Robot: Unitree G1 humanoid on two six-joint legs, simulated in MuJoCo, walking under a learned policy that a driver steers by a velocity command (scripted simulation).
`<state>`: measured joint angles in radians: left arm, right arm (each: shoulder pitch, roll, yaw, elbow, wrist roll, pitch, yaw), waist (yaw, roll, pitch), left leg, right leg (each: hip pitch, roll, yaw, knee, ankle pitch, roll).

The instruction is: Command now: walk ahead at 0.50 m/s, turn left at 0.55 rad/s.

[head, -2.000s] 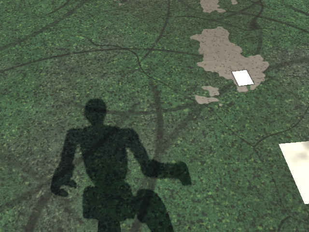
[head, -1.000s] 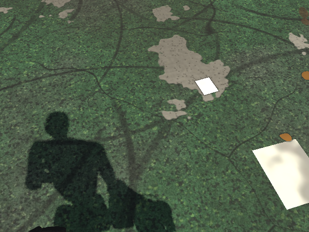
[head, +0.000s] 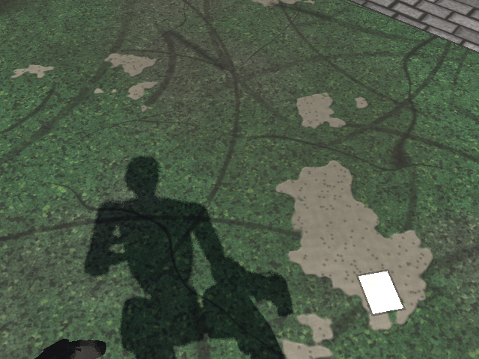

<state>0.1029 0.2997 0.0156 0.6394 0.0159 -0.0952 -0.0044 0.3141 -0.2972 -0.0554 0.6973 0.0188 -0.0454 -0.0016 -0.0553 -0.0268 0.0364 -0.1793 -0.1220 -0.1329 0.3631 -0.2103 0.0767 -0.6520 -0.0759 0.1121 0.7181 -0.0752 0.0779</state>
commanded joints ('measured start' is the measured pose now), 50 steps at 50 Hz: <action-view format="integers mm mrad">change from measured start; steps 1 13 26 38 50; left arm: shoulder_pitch -70 181 284 210 -35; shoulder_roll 73 88 169 113 16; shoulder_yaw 20 59 75 58 35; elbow -70 13 143 108 15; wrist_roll -16 -2 -43 -43 -35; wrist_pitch -17 -8 12 17 45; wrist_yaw -5 -7 -5 1 -36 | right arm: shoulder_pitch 13 -56 -314 -70 -14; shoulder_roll -177 -112 -33 -66 -136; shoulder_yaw -53 -24 13 -16 -47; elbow -49 -98 -150 -49 67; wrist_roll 10 -6 2 -31 -21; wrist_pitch -3 -9 -34 -45 -56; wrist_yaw -12 -6 35 23 -5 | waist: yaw -8 102 144 35 -12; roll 108 -59 -57 138 54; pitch -53 -27 12 -64 56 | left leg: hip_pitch -124 -565 -373 130 138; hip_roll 197 172 172 383 372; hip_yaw -170 -8 117 -130 246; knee -80 840 220 -156 -244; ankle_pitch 135 -132 185 57 307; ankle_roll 138 -68 -70 134 91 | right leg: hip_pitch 218 591 569 -28 -29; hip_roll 82 -179 -155 -49 -26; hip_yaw -53 304 18 -6 -80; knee -139 -473 -540 436 -21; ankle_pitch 143 -227 79 -221 163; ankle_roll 6 -270 -266 -86 -86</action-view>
